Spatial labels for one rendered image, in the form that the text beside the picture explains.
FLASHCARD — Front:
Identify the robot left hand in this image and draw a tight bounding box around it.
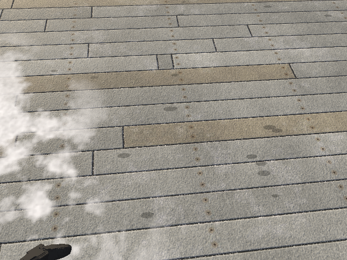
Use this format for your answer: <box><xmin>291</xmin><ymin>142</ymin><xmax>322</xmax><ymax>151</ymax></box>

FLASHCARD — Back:
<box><xmin>20</xmin><ymin>244</ymin><xmax>72</xmax><ymax>260</ymax></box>

